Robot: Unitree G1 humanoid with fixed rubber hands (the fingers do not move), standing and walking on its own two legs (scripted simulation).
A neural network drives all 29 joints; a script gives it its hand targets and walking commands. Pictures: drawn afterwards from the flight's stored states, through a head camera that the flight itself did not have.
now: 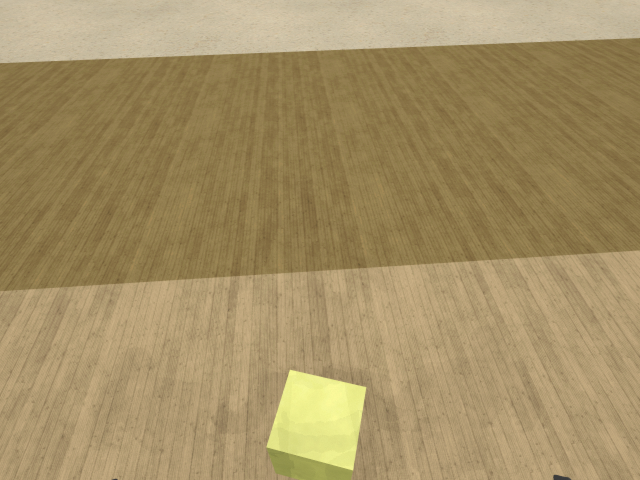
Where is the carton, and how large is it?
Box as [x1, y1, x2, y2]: [266, 370, 365, 479]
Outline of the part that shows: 290,370 266,447 275,472 298,479 350,479 353,467 365,387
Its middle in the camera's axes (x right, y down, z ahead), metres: +0.00 +0.52 +1.07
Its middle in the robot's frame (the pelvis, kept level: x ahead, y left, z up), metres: +0.40 +0.02 -0.66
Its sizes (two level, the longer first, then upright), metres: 0.210 0.200 0.250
